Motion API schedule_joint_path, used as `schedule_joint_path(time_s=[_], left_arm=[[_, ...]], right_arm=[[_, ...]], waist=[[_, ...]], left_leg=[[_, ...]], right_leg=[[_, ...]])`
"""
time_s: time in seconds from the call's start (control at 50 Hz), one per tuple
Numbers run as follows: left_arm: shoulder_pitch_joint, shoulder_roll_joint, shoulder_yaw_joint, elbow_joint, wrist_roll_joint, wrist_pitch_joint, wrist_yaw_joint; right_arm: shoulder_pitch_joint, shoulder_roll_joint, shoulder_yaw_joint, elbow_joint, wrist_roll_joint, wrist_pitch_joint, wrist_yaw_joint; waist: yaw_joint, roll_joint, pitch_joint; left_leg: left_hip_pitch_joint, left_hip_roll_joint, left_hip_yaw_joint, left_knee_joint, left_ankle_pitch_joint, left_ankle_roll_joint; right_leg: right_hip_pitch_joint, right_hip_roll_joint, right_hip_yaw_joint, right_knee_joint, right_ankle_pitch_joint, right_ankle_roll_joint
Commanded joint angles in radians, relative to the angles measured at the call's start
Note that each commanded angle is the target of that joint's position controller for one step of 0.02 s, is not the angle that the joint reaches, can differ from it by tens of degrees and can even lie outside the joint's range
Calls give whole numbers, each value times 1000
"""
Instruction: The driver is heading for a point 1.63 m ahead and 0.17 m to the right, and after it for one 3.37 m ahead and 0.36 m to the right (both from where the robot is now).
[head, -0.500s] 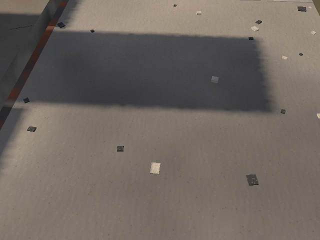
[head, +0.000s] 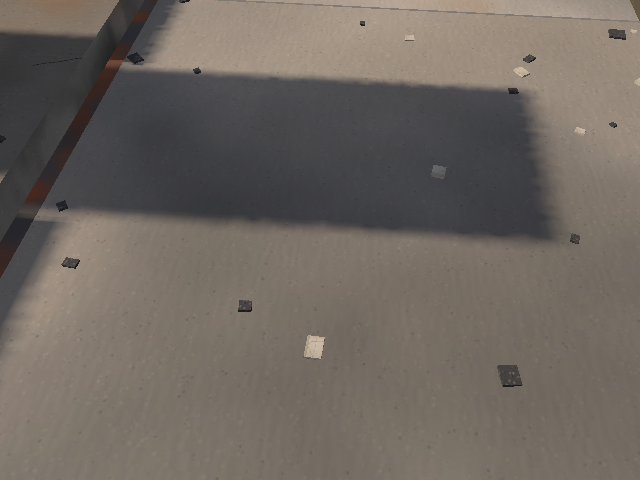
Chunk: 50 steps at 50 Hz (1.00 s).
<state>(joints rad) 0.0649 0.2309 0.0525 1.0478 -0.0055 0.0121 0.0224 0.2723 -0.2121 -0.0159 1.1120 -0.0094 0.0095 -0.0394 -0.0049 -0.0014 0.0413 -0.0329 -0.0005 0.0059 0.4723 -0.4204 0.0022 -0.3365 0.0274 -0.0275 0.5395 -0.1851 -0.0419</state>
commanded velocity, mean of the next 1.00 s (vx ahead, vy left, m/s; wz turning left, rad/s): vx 0.31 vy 0.00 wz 0.00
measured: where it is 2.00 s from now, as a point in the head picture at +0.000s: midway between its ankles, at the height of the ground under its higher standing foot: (331, 321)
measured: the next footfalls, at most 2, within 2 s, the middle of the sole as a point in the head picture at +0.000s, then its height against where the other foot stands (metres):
left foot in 0.96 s outside the picture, level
right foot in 1.52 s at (385, 362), level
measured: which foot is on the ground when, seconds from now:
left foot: down 0.00-0.42, up 0.44-0.94, down 0.96-1.00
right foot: down 0.00-0.96, up 0.98-1.00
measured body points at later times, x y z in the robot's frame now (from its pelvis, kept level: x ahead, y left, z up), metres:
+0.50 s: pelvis +0.06 -0.03 +0.00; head +0.07 -0.05 +0.45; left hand +0.12 +0.24 -0.13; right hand +0.03 -0.29 -0.16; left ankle -0.08 +0.11 -0.66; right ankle +0.07 -0.11 -0.73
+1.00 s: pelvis +0.30 +0.02 -0.01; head +0.34 +0.03 +0.43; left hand +0.24 +0.28 -0.16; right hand +0.51 -0.22 -0.11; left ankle +0.43 +0.12 -0.73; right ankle +0.09 -0.11 -0.68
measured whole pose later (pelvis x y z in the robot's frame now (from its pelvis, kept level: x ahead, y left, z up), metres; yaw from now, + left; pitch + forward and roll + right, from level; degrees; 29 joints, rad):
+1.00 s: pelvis +0.30 +0.02 -0.01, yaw +0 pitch +2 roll +0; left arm 0.41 0.25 0.04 1.08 -0.01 -0.06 0.01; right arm 0.00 -0.23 -0.06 0.86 0.02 -0.11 0.04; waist 0.05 -0.01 0.05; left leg -0.51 0.00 0.06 0.59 -0.12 0.07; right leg -0.04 -0.02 0.01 0.80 -0.49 -0.02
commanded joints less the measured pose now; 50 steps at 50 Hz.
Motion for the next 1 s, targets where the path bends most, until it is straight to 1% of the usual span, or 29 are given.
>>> schedule_joint_path(time_s=[0.02,0.16,0.18,0.22,0.26,0.28,0.3,0.32,0.36,0.38,0.4,0.42,0.44,0.46,0.48,0.5,0.52,0.56,0.6,0.64,0.7,0.82,0.86,0.9,0.92,0.94,0.96,0.98,1.0], left_arm=[[-33,107,18,-38,1,-5,7],[-18,98,17,-22,2,0,11],[0,91,15,-11,2,1,12],[3,105,22,-10,-6,-1,12],[-67,95,22,-40,-10,-26,1],[-99,84,20,-56,-17,-45,-9],[-103,87,21,-63,-17,-61,-18],[-94,90,23,-65,-20,-74,-26],[-74,73,21,-69,-30,-95,-39],[-18,65,23,-51,-34,-101,-44],[86,82,39,-10,-33,-101,-44],[233,127,62,33,-33,-100,-44],[378,223,87,55,-27,-102,-41],[449,213,67,69,-15,-109,-50],[352,152,39,52,-7,-123,-49],[261,115,23,20,-7,-129,-51],[207,100,13,3,-4,-131,-54],[191,79,-2,-4,6,-128,-54],[243,95,-4,8,7,-123,-41],[281,126,-2,13,8,-120,-27],[300,138,0,3,11,-110,-12],[392,141,9,14,-7,-96,-7],[395,150,16,15,-10,-89,-6],[368,174,26,5,-9,-83,-6],[352,187,30,-1,-6,-77,-6],[337,174,24,-9,-1,-70,-6],[343,143,8,-32,11,-68,-8],[480,-19,-35,-42,5,-90,-22],[401,71,-16,-39,-25,-121,-26]], right_arm=[[82,-93,-11,-5,-1,-10,-3],[122,-72,-5,0,-1,-22,-5],[146,-65,-4,8,-1,-22,-6],[145,-97,-15,-6,9,-22,-11],[185,-142,-30,-20,18,-36,-14],[169,-181,-45,-27,25,-49,-15],[146,-188,-52,-33,25,-61,-16],[150,-168,-52,-35,24,-72,-14],[161,-146,-52,-39,34,-79,-4],[137,-146,-51,-48,37,-77,2],[123,-152,-51,-60,31,-77,8],[100,-154,-50,-73,27,-81,12],[82,-97,-34,-115,26,-91,12],[76,-57,-23,-143,29,-112,10],[37,-96,-38,-157,60,-123,18],[14,-112,-43,-163,66,-129,26],[6,-108,-49,-162,60,-130,25],[19,-114,-66,-156,44,-116,24],[2,-97,-69,-162,38,-102,27],[-76,-88,-70,-196,31,-94,26],[-202,-74,-62,-247,28,-96,31],[-380,-68,-43,-308,38,-109,64],[-402,-81,-43,-328,41,-115,77],[-348,-120,-57,-326,41,-119,84],[-262,-153,-73,-307,41,-119,82],[-87,-194,-98,-253,42,-116,76],[102,-259,-119,-210,31,-112,66],[189,-335,-132,-177,15,-110,71],[167,-235,-102,-182,18,-113,73]], waist=[[0,2,-17],[4,6,5],[2,11,-10],[-3,49,40],[-40,109,114],[-42,165,163],[-33,174,192],[-28,164,195],[-13,137,182],[21,124,157],[64,120,99],[129,81,16],[166,-158,-60],[160,-267,-156],[108,-158,-68],[73,-99,0],[45,-49,33],[14,-58,42],[13,-55,45],[23,-37,60],[47,-43,74],[88,-49,108],[74,-59,104],[23,-87,50],[-29,-109,-17],[-115,-107,-119],[-177,-37,-258],[-90,250,-430],[-125,195,-415]], left_leg=[[-226,38,-26,-106,148,16],[-262,39,-26,-120,84,20],[-258,37,-26,-133,-9,27],[-283,62,-72,-159,-226,77],[-242,169,-224,-258,-371,156],[-208,268,-331,-319,-359,199],[-165,326,-372,-321,-277,222],[-101,337,-364,-299,-163,224],[-38,307,-289,-238,18,193],[-95,262,-222,-195,85,165],[-181,207,-165,-112,260,143],[-266,151,-96,66,459,111],[-500,7,35,435,387,24],[-628,-61,-59,718,-130,12],[-706,-3,-143,846,-102,45],[-713,54,-126,849,-5,74],[-703,99,-106,794,89,88],[-620,142,-78,698,183,81],[-621,149,-46,636,227,54],[-683,153,-34,547,284,21],[-710,142,-22,352,393,-6],[-667,94,13,118,475,12],[-653,84,9,75,433,38],[-536,47,29,50,371,71],[-408,10,54,54,348,92],[-184,-23,76,47,347,121],[140,126,-98,81,305,179],[472,386,-637,-55,39,355],[447,383,-782,-197,-42,331]], right_leg=[[204,-74,96,-66,152,-50],[201,-70,99,-83,85,-42],[203,-60,90,-86,-33,-39],[116,-14,46,-40,-317,-31],[-52,22,-7,77,-327,-13],[-137,11,-38,176,-211,-7],[-210,-33,-11,231,-184,-15],[-268,-57,1,251,-212,-23],[-246,-64,-22,149,-243,-34],[-97,-35,-63,45,-193,-37],[118,25,-99,5,-121,-38],[321,6,-31,-9,-71,-63],[517,-206,369,-170,-199,-179],[597,-396,755,-352,-238,-278],[503,-418,720,-354,-293,-261],[406,-379,574,-360,-270,-223],[337,-340,466,-382,-237,-191],[252,-258,292,-411,-101,-146],[244,-233,218,-432,7,-149],[256,-240,193,-450,79,-163],[261,-232,146,-462,128,-160],[344,-255,80,-441,185,-150],[408,-284,75,-400,247,-140],[450,-297,62,-312,478,-119],[455,-287,45,-201,668,-106],[401,-240,8,0,760,-79],[175,-191,-18,305,522,-46],[-210,17,10,688,-196,19],[-324,12,165,825,-366,-2]])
